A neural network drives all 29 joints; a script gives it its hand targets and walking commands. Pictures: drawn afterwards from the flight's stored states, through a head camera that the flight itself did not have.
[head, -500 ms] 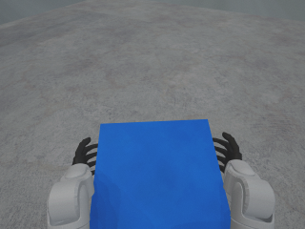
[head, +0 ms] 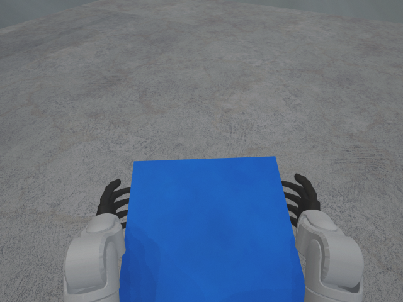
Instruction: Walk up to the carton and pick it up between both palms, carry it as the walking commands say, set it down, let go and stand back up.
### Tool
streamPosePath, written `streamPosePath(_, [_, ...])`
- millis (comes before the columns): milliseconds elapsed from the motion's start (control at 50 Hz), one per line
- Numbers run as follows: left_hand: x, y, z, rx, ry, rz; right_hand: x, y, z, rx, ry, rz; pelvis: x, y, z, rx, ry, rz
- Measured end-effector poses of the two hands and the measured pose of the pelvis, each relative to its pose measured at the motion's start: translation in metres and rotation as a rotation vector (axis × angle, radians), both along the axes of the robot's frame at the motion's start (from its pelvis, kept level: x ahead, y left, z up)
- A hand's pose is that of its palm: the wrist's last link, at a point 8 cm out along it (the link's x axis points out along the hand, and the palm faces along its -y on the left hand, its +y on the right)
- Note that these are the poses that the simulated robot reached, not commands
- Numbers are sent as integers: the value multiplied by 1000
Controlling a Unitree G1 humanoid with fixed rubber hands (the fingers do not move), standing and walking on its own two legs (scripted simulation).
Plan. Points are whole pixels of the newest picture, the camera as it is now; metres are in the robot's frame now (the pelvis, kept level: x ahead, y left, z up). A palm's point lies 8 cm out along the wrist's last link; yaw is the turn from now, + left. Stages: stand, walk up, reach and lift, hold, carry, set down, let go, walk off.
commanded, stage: carry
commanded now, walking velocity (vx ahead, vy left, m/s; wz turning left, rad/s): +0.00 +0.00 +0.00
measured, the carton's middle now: (207, 237) +0.25 +0.00 +0.00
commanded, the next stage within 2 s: none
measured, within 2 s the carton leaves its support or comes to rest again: neither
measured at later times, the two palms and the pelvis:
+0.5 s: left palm (102, 208) +0.26 +0.19 +0.09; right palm (290, 203) +0.27 -0.15 +0.10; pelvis +0.03 +0.02 +0.00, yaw +0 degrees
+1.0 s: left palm (101, 203) +0.28 +0.19 +0.09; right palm (285, 201) +0.27 -0.15 +0.10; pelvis +0.03 +0.03 -0.01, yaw -2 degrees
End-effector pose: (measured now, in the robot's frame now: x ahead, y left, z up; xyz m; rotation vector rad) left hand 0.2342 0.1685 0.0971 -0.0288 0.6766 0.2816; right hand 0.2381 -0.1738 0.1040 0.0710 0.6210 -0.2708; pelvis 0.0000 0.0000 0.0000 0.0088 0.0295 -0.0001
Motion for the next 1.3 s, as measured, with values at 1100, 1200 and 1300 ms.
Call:
streamPosePath(1100, [43,15,-15,-10,-6,-51,22,15,-15,-11,-1,-54,28,27,-13,-14,9,-75])
streamPosePath(1200, [45,-2,-25,-10,10,-106,5,-1,-25,-9,16,-112,22,24,-19,-18,6,-115])
streamPosePath(1300, [46,-17,-32,-16,21,-160,-11,-13,-28,-12,26,-166,16,23,-20,-17,14,-147])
